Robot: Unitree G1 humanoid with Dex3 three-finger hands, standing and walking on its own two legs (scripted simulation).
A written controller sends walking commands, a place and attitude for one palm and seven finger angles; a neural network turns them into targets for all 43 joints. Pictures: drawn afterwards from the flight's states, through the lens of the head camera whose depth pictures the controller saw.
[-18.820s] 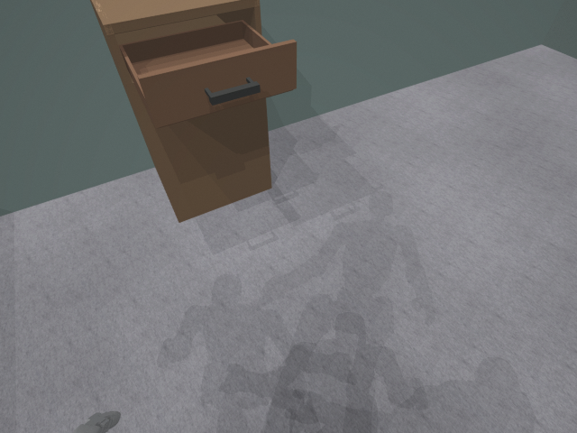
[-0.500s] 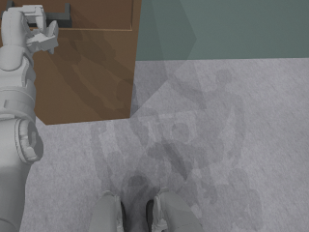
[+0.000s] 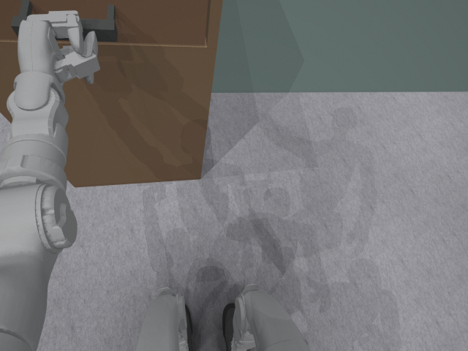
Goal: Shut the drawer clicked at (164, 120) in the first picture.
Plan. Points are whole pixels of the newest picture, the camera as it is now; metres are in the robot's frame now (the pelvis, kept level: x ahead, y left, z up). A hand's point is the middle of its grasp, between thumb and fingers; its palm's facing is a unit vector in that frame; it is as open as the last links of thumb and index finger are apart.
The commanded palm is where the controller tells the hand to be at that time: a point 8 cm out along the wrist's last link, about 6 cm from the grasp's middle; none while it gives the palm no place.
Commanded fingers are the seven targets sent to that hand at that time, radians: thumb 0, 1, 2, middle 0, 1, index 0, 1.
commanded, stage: pull the fist back off the drawer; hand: left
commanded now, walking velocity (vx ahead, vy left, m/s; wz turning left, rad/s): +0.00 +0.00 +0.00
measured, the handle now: (69, 19) +0.63 +0.21 +0.09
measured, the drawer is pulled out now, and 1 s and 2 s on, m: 0.00 0.00 0.00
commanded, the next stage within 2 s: draw the hand back to the body in 0.22 s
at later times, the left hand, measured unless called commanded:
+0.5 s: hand (86, 61) +0.52 +0.17 +0.11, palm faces +0.06 -1.00 -0.06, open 3.1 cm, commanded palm +0.47 +0.21 +0.12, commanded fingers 0.00 0.90 0.90 -1.40 -1.60 -1.40 -1.60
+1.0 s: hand (10, 145) +0.36 +0.20 +0.18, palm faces +0.18 -0.96 -0.23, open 3.3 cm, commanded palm +0.32 +0.25 +0.20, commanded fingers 0.00 0.90 0.90 -1.40 -1.60 -1.40 -1.60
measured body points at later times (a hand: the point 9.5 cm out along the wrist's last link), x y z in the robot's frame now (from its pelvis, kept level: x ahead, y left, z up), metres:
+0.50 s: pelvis +0.05 -0.02 +0.04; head +0.16 -0.01 +0.48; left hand +0.51 +0.22 +0.12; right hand +0.07 -0.27 -0.08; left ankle +0.06 +0.07 -0.64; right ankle +0.04 -0.11 -0.64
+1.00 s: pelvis +0.06 -0.01 +0.09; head +0.07 -0.03 +0.54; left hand +0.34 +0.25 +0.19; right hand +0.25 -0.24 +0.01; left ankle +0.06 +0.07 -0.64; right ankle +0.04 -0.11 -0.64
